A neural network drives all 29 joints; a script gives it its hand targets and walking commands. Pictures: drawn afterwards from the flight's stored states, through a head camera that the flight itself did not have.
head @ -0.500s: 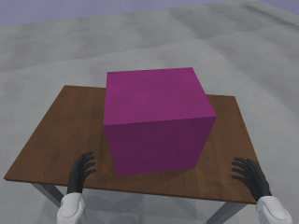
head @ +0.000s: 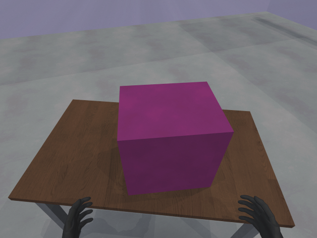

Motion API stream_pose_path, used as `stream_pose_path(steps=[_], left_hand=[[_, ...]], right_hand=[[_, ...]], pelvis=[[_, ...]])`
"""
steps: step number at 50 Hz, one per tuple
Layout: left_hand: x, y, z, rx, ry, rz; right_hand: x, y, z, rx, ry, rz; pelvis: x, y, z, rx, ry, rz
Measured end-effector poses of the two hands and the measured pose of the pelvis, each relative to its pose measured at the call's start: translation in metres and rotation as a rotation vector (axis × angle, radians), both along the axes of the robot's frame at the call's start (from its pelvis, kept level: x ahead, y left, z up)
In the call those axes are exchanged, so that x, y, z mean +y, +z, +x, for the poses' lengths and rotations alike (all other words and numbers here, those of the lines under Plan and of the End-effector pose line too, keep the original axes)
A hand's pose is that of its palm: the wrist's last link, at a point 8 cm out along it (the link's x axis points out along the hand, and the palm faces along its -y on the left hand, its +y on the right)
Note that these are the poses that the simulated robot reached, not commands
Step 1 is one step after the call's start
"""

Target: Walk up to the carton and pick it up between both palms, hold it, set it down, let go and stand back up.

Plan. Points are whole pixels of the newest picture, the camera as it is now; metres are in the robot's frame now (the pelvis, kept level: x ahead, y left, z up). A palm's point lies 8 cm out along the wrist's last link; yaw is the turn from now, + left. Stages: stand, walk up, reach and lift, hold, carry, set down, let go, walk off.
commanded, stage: set down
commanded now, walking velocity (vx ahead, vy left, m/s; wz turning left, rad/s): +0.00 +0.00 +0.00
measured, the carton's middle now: (167, 138) +0.46 -0.03 -0.03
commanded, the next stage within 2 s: let go in 1.30 s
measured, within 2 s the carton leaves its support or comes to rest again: neither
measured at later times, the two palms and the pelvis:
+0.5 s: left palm out of the picture +0.16 +0.23 -0.07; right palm (259, 233) +0.18 -0.24 -0.05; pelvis +0.02 +0.01 +0.01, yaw +0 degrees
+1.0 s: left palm out of the picture +0.15 +0.23 -0.08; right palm out of the picture +0.16 -0.22 -0.07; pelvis +0.02 +0.02 +0.01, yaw +0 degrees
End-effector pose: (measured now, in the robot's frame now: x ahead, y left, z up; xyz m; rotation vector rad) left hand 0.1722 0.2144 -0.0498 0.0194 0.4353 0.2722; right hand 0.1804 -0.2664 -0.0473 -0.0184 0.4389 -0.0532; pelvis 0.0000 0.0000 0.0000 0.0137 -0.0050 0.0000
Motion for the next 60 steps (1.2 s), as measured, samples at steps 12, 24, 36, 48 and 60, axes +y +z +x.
stream_pose_path(steps=[12, 24, 36, 48, 60], left_hand=[[0.006, -0.011, -0.008, 0.069, 0.012, -0.012], [0.009, -0.018, -0.015, 0.123, -0.013, -0.030], [0.017, -0.015, -0.009, 0.182, -0.023, -0.010], [0.013, -0.024, -0.019, 0.250, -0.043, -0.034], [0.012, -0.025, -0.013, 0.301, -0.075, -0.045]], right_hand=[[0.008, -0.009, -0.015, 0.062, 0.004, -0.028], [0.021, -0.003, -0.004, 0.060, 0.004, -0.047], [0.047, -0.022, -0.010, 0.151, 0.026, -0.019], [0.041, -0.022, -0.014, 0.187, 0.010, -0.075], [0.061, -0.026, -0.019, 0.232, 0.032, -0.089]], pelvis=[[0.005, 0.002, 0.012, 0.014, 0.001, -0.006], [0.011, 0.005, 0.016, -0.009, 0.002, -0.015], [0.017, 0.007, 0.023, -0.029, 0.003, -0.022], [0.016, 0.009, 0.025, -0.042, 0.003, -0.021], [0.018, 0.009, 0.017, -0.059, 0.003, -0.024]])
